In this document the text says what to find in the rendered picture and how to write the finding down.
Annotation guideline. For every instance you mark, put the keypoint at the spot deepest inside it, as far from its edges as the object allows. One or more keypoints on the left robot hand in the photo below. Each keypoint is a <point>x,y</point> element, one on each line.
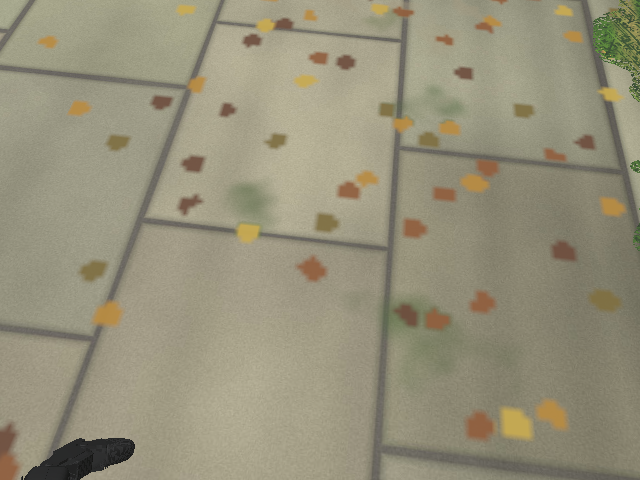
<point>78,458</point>

